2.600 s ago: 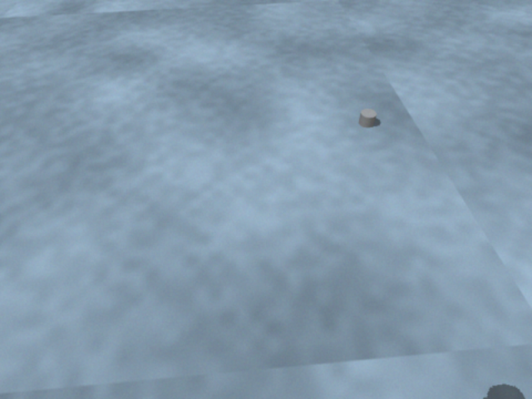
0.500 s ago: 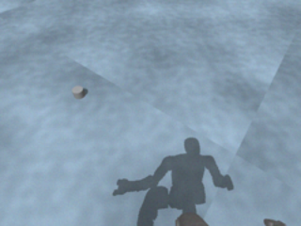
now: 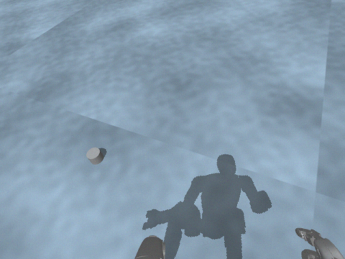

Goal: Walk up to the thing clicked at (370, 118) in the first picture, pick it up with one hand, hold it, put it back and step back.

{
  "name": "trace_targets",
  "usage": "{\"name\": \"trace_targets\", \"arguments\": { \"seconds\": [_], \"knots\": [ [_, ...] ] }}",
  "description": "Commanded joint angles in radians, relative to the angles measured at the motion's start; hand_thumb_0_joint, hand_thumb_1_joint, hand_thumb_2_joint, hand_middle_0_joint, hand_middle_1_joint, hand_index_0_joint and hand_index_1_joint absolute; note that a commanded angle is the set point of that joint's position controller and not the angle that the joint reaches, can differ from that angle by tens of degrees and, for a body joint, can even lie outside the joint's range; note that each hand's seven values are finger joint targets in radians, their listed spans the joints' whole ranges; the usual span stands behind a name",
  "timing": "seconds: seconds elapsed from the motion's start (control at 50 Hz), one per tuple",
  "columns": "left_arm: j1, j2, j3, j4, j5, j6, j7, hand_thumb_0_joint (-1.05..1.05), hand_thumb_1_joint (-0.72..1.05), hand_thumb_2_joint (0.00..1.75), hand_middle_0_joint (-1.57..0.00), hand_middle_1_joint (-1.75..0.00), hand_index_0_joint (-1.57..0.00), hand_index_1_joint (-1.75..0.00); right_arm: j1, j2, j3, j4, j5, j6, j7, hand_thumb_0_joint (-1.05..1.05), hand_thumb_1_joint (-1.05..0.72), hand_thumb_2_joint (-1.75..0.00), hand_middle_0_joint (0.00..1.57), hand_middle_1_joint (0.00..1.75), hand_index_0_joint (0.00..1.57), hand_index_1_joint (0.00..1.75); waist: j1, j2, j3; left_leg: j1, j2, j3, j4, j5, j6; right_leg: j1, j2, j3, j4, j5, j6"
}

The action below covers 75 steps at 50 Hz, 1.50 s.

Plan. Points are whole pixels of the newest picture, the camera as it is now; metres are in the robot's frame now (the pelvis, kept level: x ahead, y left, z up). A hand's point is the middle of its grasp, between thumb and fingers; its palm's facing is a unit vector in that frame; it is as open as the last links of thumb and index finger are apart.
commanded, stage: walk up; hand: left
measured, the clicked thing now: (95, 156) +0.87 +0.67 -0.72
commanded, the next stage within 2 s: none
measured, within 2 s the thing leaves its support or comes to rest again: neither
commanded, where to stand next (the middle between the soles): +0.43 +0.83 m, yaw -52 degrees
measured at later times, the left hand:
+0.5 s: hand (23, 201) +0.32 +0.52 -0.13, palm faces -0.33 -0.78 -0.53, open 7.4 cm
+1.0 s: hand out of the picture +0.49 +0.77 -0.15, palm faces -0.36 -0.67 -0.65, open 7.4 cm
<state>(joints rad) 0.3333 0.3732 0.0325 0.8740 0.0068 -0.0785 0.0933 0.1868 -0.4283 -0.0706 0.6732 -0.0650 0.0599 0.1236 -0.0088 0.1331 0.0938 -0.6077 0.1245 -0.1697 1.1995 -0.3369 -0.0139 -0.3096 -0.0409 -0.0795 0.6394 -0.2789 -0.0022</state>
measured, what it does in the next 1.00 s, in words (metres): steps to the left, turning right: left foot, then right foot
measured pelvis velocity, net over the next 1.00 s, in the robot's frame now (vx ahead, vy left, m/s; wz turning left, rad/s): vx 0.27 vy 0.49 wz -0.47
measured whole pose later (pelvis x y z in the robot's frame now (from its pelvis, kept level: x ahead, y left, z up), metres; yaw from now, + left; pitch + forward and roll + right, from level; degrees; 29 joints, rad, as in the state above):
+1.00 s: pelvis +0.27 +0.49 -0.05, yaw -27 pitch -1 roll -2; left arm 0.27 0.51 0.10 0.82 0.04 -0.03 0.14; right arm 0.17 -0.45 -0.11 0.63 -0.08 0.06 0.08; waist 0.00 0.07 0.15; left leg -0.50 0.10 -0.04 1.05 -0.53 -0.06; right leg -0.66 -0.06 0.20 1.16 -0.53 -0.04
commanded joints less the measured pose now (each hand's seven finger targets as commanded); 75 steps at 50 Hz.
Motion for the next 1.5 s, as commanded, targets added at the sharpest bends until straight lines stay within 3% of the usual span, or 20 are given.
{"name": "trace_targets", "arguments": {
  "seconds": [0.0,0.08,0.14,0.18,0.22,0.28,0.46,0.52,0.54,0.6,0.72,0.84,0.88,0.92,0.96,1.02,1.18,1.22,1.26,1.48],
  "knots": [
    [-0.052,0.417,0.127,-0.088,0.019,-0.063,0.017,0.0,0.9,0.9,-0.2,-0.3,-0.2,-0.3,0.004,-0.183,-0.082,-0.079,0.01,-0.008,0.01,0.0,-0.9,-0.9,0.2,0.3,0.2,0.3,-0.055,-0.231,-0.045,0.108,0.008,0.125,-0.242,0.08,0.002,-0.154,-0.145,0.165,-0.251,0.137,-0.165],
    [-0.007,0.428,0.129,-0.074,0.03,-0.046,0.023,0.0,0.9,0.9,-0.2,-0.3,-0.2,-0.3,-0.037,-0.196,-0.094,-0.074,0.02,-0.006,0.011,0.0,-0.9,-0.9,0.2,0.3,0.2,0.3,-0.037,-0.344,-0.112,0.164,-0.001,0.153,-0.321,0.063,0.012,-0.117,-0.142,0.185,-0.148,0.105,-0.153],
    [-0.123,0.41,0.117,-0.109,0.033,-0.025,0.03,0.0,0.9,0.9,-0.2,-0.3,-0.2,-0.3,0.143,-0.225,-0.127,-0.021,0.009,-0.008,-0.002,0.0,-0.9,-0.9,0.2,0.3,0.2,0.3,-0.186,-0.27,-0.17,0.472,-0.042,0.178,-0.452,0.014,0.045,-0.316,-0.134,0.161,0.1,0.075,-0.113],
    [-0.042,0.197,0.053,-0.116,0.03,-0.009,0.039,0.0,0.9,0.9,-0.2,-0.3,-0.2,-0.3,0.229,-0.335,-0.15,0.012,0.007,-0.037,-0.037,0.0,-0.9,-0.9,0.2,0.3,0.2,0.3,-0.202,0.297,-0.159,0.564,0.231,-0.294,-0.863,-0.145,0.042,-0.59,0.096,0.022,0.668,-0.392,-0.048],
    [0.014,0.289,0.061,-0.074,0.018,-0.001,0.054,0.0,0.9,0.9,-0.2,-0.3,-0.2,-0.3,0.04,-0.411,-0.156,-0.022,0.035,-0.039,-0.052,0.0,-0.9,-0.9,0.2,0.3,0.2,0.3,-0.091,0.283,-0.127,0.452,0.284,-0.465,-0.976,-0.192,0.137,-0.582,-0.005,0.123,0.796,-0.27,-0.085],
    [0.058,0.357,0.102,0.015,-0.021,0.019,0.029,0.0,0.9,0.9,-0.2,-0.3,-0.2,-0.3,-0.057,-0.264,-0.122,-0.029,0.009,-0.043,-0.065,0.0,-0.9,-0.9,0.2,0.3,0.2,0.3,-0.047,0.146,-0.064,0.282,0.117,-0.004,-0.861,-0.162,0.04,-0.439,-0.044,0.144,0.624,-0.072,-0.064],
    [0.064,0.251,0.079,-0.018,-0.019,0.028,0.025,0.0,0.9,0.9,-0.2,-0.3,-0.2,-0.3,0.064,-0.155,-0.096,-0.06,-0.021,-0.031,-0.073,0.0,-0.9,-0.9,0.2,0.3,0.2,0.3,-0.077,0.068,-0.145,0.5,0.088,0.21,-0.645,0.655,0.092,-0.236,0.006,-0.044,0.147,0.051,-0.029],
    [0.354,0.288,0.122,0.046,-0.017,0.022,0.044,0.0,0.9,0.9,-0.2,-0.3,-0.2,-0.3,-0.072,-0.152,-0.094,-0.136,-0.006,-0.014,-0.075,0.0,-0.9,-0.9,0.2,0.3,0.2,0.3,0.109,-0.045,-0.209,0.193,-0.018,0.329,-0.282,0.684,-0.024,0.268,0.025,-0.04,-0.174,0.307,-0.087],
    [0.411,0.35,0.148,0.042,-0.002,0.022,0.059,0.0,0.9,0.9,-0.2,-0.3,-0.2,-0.3,-0.062,-0.121,-0.081,-0.152,0.005,-0.017,-0.073,0.0,-0.9,-0.9,0.2,0.3,0.2,0.3,0.162,-0.245,-0.193,-0.128,-0.08,0.259,-0.06,0.094,-0.052,0.486,-0.113,0.202,-0.199,0.337,-0.165],
    [0.069,0.435,0.161,-0.134,-0.006,0.021,0.089,0.0,0.9,0.9,-0.2,-0.3,-0.2,-0.3,0.102,-0.227,-0.124,-0.141,-0.001,0.022,-0.099,0.0,-0.9,-0.9,0.2,0.3,0.2,0.3,-0.001,-0.212,-0.211,-0.257,-0.025,-0.063,0.408,-0.266,-0.113,0.289,-0.551,0.796,-0.23,0.228,-0.438],
    [-0.033,0.385,0.144,-0.159,0.035,-0.003,0.053,0.0,0.9,0.9,-0.2,-0.3,-0.2,-0.3,0.05,-0.195,-0.109,-0.11,-0.006,0.033,-0.038,0.0,-0.9,-0.9,0.2,0.3,0.2,0.3,-0.051,-0.2,-0.067,0.013,-0.014,0.039,0.096,-0.018,0.018,-0.187,-0.16,0.271,-0.142,-0.074,-0.187],
    [0.012,0.469,0.172,-0.165,0.054,-0.002,0.03,0.0,0.9,0.9,-0.2,-0.3,-0.2,-0.3,0.019,-0.199,-0.12,-0.125,-0.002,0.029,-0.029,0.0,-0.9,-0.9,0.2,0.3,0.2,0.3,-0.005,-0.358,-0.093,0.134,-0.029,0.16,-0.233,-0.174,0.023,-0.206,-0.166,0.311,-0.072,-0.003,-0.192],
    [-0.069,0.41,0.15,-0.183,0.042,0.003,0.034,0.0,0.9,0.9,-0.2,-0.3,-0.2,-0.3,0.204,-0.214,-0.138,-0.065,-0.012,0.012,-0.041,0.0,-0.9,-0.9,0.2,0.3,0.2,0.3,-0.124,-0.248,-0.182,0.378,-0.081,0.193,-0.489,-0.092,0.036,-0.298,-0.106,0.221,0.172,0.127,-0.118],
    [-0.048,0.212,0.091,-0.198,0.024,0.013,0.056,0.0,0.9,0.9,-0.2,-0.3,-0.2,-0.3,0.23,-0.35,-0.161,-0.072,-0.037,-0.012,-0.068,0.0,-0.9,-0.9,0.2,0.3,0.2,0.3,-0.143,0.29,-0.103,0.401,0.188,-0.256,-0.743,0.192,0.061,-0.647,0.195,0.069,0.687,-0.423,-0.019],
    [-0.083,0.306,0.087,-0.17,0.02,0.002,0.083,0.0,0.9,0.9,-0.2,-0.3,-0.2,-0.3,0.056,-0.407,-0.163,-0.11,0.001,-0.01,-0.083,0.0,-0.9,-0.9,0.2,0.3,0.2,0.3,-0.1,0.273,-0.1,0.237,0.306,-0.482,-0.818,0.151,0.305,-0.541,0.067,0.154,0.765,-0.36,-0.053],
    [0.065,0.31,0.115,-0.076,-0.031,0.006,0.049,0.0,0.9,0.9,-0.2,-0.3,-0.2,-0.3,-0.046,-0.212,-0.111,-0.15,-0.017,-0.014,-0.097,0.0,-0.9,-0.9,0.2,0.3,0.2,0.3,-0.036,0.106,-0.078,0.312,0.107,-0.043,-0.578,0.486,0.242,-0.467,0.067,0.107,0.718,-0.2,-0.04],
    [0.289,0.29,0.121,-0.049,-0.011,-0.004,0.051,0.0,0.9,0.9,-0.2,-0.3,-0.2,-0.3,-0.063,-0.144,-0.069,-0.199,-0.001,0.018,-0.085,0.0,-0.9,-0.9,0.2,0.3,0.2,0.3,0.086,-0.031,-0.18,0.148,-0.005,0.148,-0.256,0.475,0.13,0.184,0.007,0.075,-0.145,0.19,-0.049],
    [0.246,0.39,0.151,-0.113,0.028,-0.001,0.064,0.0,0.9,0.9,-0.2,-0.3,-0.2,-0.3,0.102,-0.105,-0.05,-0.176,0.014,0.029,-0.087,0.0,-0.9,-0.9,0.2,0.3,0.2,0.3,0.023,-0.242,-0.254,-0.22,-0.064,0.083,0.029,-0.248,0.026,0.447,-0.324,0.615,-0.093,0.339,-0.166],
    [0.071,0.421,0.151,-0.192,0.021,0.005,0.066,0.0,0.9,0.9,-0.2,-0.3,-0.2,-0.3,0.12,-0.195,-0.089,-0.167,-0.002,0.052,-0.109,0.0,-0.9,-0.9,0.2,0.3,0.2,0.3,-0.007,-0.204,-0.229,-0.173,-0.042,0.001,0.225,-0.283,0.032,0.195,-0.477,0.767,-0.19,0.203,-0.34],
    [0.034,0.416,0.17,-0.179,0.05,0.017,0.03,0.0,0.9,0.9,-0.2,-0.3,-0.2,-0.3,0.067,-0.191,-0.097,-0.114,0.009,0.063,-0.062,0.0,-0.9,-0.9,0.2,0.3,0.2,0.3,0.024,-0.345,-0.07,0.021,-0.048,0.149,-0.007,-0.166,0.014,-0.176,-0.123,0.397,-0.136,-0.33,-0.181]
  ]
}}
